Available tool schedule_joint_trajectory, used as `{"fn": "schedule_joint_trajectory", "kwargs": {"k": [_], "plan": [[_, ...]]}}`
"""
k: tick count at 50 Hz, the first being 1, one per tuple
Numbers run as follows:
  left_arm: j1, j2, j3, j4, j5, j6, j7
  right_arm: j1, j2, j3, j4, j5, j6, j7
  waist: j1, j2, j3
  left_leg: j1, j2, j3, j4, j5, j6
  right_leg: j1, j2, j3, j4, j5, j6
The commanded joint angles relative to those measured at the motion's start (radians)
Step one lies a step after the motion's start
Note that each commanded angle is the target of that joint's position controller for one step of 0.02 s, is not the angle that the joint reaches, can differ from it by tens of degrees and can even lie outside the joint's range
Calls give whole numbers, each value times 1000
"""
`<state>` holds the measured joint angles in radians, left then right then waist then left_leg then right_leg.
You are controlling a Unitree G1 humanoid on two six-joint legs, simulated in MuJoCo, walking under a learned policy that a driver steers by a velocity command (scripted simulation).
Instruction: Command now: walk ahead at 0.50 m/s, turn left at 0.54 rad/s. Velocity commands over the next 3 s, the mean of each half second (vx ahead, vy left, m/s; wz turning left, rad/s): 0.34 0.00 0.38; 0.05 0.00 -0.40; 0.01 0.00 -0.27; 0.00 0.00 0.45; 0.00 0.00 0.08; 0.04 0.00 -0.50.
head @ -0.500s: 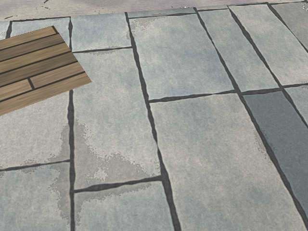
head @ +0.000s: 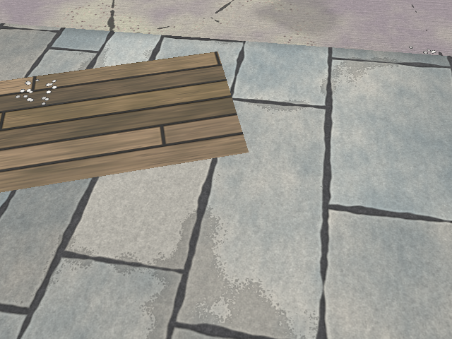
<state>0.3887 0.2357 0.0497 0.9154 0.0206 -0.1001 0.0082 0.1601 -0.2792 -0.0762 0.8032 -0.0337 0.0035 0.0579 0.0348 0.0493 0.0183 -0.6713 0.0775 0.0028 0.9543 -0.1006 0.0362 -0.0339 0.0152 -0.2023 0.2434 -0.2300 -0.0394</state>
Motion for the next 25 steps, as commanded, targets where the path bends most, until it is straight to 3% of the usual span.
{"fn": "schedule_joint_trajectory", "kwargs": {"k": [1,5,7,9,10,11,12,13,14,15,17,20,25], "plan": [[-30,110,19,-54,1,-16,1,-97,10,20,-92,0,-9,17,-12,-129,62,5,7,35,-150,94,8,-35,-263,72,-102,331,-100],[30,146,29,-25,2,2,9,-184,-8,22,-136,-7,-10,23,11,-124,81,53,-22,105,-282,0,58,69,-296,16,-48,444,-84],[37,171,34,-15,4,16,15,-164,-21,16,-139,-11,-9,16,-7,-141,53,133,-76,146,-319,-102,96,118,-300,-25,68,719,-70],[34,200,40,-12,2,37,18,3,-50,-2,-95,-17,-21,1,-80,-140,-46,328,-160,163,-380,-161,143,116,-289,-54,365,930,-57],[25,198,38,-24,-3,43,17,172,-85,-22,-40,-30,-33,-15,-155,-87,-147,563,-158,110,-461,-84,175,-10,-262,-71,626,767,-20],[59,104,16,-83,-21,38,8,232,-208,-54,-37,-35,-37,-32,-139,98,-270,891,128,-269,-463,3,267,-380,-165,-72,977,136,39],[24,127,24,-135,-16,33,2,225,-276,-70,-70,8,-28,-39,-128,149,-366,991,322,-695,-566,401,389,-597,1,92,1217,-374,82],[-74,143,27,-149,-11,36,4,220,-254,-66,-57,27,-21,-48,-135,-10,-277,926,278,-499,-550,615,362,-652,-67,208,1216,-276,76],[-88,111,14,-152,-22,31,6,167,-199,-51,-52,33,-22,-55,-101,-20,-164,793,242,-367,-547,726,336,-641,-93,204,1156,-199,71],[-57,99,11,-124,-16,36,8,104,-128,-30,-56,33,-24,-59,-50,-55,-95,680,183,-264,-574,711,272,-595,-124,208,1060,-169,64],[15,96,11,-89,13,74,5,31,-57,0,-67,35,-32,-60,10,-26,-81,533,125,-161,-625,706,214,-460,-129,204,965,-135,64],[51,65,6,-59,1,101,-6,65,-62,11,-32,19,-58,-56,28,-17,-108,489,106,-73,-663,801,186,-384,-98,195,874,-59,60],[-61,68,4,-61,-4,113,-8,83,-56,29,9,15,-60,-74,-11,35,-54,533,98,23,-687,688,115,-407,-69,223,660,53,42]]}}
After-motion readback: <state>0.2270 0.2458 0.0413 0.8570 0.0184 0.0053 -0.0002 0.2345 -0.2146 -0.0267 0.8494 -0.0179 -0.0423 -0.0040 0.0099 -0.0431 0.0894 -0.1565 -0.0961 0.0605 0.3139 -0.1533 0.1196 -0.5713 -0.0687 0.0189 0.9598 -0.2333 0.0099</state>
